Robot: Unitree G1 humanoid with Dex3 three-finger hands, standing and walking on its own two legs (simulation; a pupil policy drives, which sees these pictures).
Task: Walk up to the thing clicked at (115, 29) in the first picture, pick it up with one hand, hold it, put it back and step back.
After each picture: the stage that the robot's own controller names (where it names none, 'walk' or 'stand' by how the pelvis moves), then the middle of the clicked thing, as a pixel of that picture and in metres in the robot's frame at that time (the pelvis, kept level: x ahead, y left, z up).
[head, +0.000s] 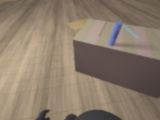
stand; (114, 34) +0.84 -0.21 +0.05
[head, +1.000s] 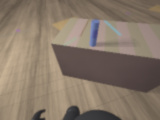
walk; (93, 34) +0.75 +0.03 +0.08
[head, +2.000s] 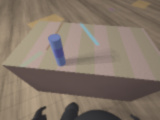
stand; (58, 52) +0.43 +0.26 +0.09
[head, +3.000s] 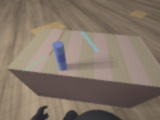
stand; (60, 57) +0.43 +0.24 +0.06
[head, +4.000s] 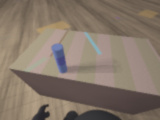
stand; (60, 60) +0.41 +0.24 +0.06
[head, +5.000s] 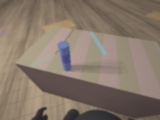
stand; (65, 58) +0.42 +0.21 +0.07
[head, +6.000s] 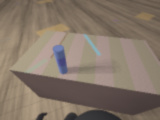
stand; (61, 61) +0.41 +0.24 +0.06
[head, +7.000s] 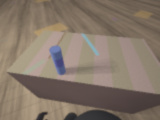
stand; (58, 62) +0.40 +0.25 +0.06
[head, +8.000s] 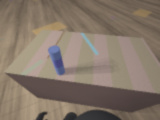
stand; (57, 62) +0.39 +0.26 +0.06
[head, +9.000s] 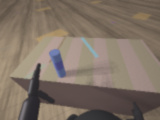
rise first; (58, 65) +0.38 +0.28 +0.06
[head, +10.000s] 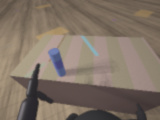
go down; (58, 64) +0.38 +0.28 +0.06
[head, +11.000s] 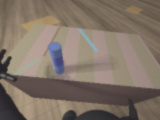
go down; (57, 60) +0.38 +0.24 +0.07
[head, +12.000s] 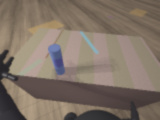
go down; (58, 61) +0.39 +0.25 +0.07
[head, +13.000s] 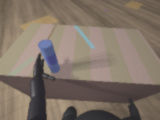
close; (51, 58) +0.38 +0.27 +0.09
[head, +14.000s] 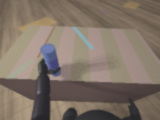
lift; (52, 62) +0.36 +0.25 +0.09
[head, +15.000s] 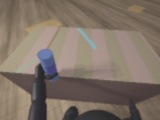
lift; (50, 67) +0.31 +0.27 +0.10
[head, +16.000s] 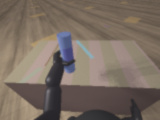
lift; (67, 54) +0.35 +0.15 +0.22
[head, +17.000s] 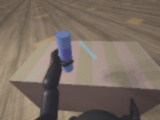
hold; (65, 54) +0.33 +0.16 +0.24
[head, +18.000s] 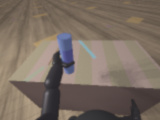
hold; (67, 56) +0.34 +0.16 +0.22
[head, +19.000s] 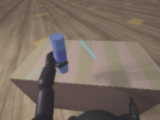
crouch; (60, 56) +0.34 +0.20 +0.21
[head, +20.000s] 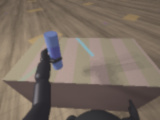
lower; (54, 52) +0.38 +0.24 +0.19
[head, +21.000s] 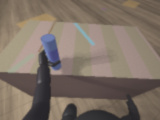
lower; (53, 54) +0.40 +0.25 +0.11
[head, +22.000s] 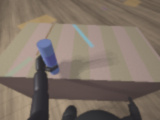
lower; (50, 59) +0.37 +0.26 +0.11
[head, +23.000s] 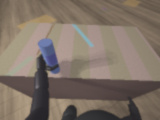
lower; (51, 58) +0.38 +0.26 +0.10
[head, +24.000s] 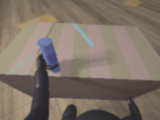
lower; (51, 58) +0.38 +0.26 +0.11
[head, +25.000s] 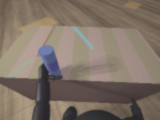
open; (52, 65) +0.33 +0.24 +0.10
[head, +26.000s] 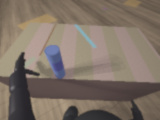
sink last; (57, 64) +0.34 +0.22 +0.10
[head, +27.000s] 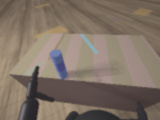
stand; (60, 66) +0.36 +0.25 +0.07
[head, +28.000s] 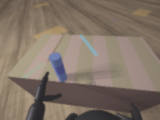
stand; (59, 68) +0.34 +0.25 +0.06
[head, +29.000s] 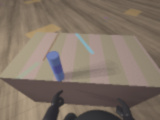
stand; (57, 68) +0.34 +0.25 +0.06
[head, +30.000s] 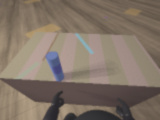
stand; (56, 68) +0.34 +0.25 +0.06
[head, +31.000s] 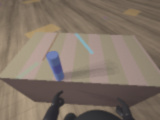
stand; (56, 67) +0.35 +0.25 +0.06
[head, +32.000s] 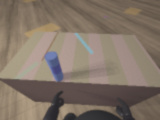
stand; (55, 68) +0.34 +0.25 +0.06
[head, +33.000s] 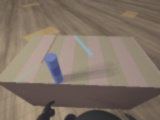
stand; (55, 70) +0.33 +0.24 +0.06
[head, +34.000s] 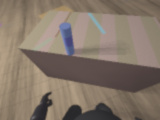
walk; (68, 41) +0.53 +0.20 +0.09
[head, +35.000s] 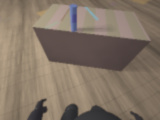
walk; (73, 19) +0.90 +0.23 +0.07
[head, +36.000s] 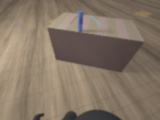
stand; (80, 21) +1.10 +0.21 +0.07
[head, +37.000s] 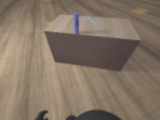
stand; (76, 24) +1.08 +0.23 +0.05
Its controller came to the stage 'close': yes
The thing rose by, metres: 0.19
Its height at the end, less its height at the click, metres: +0.00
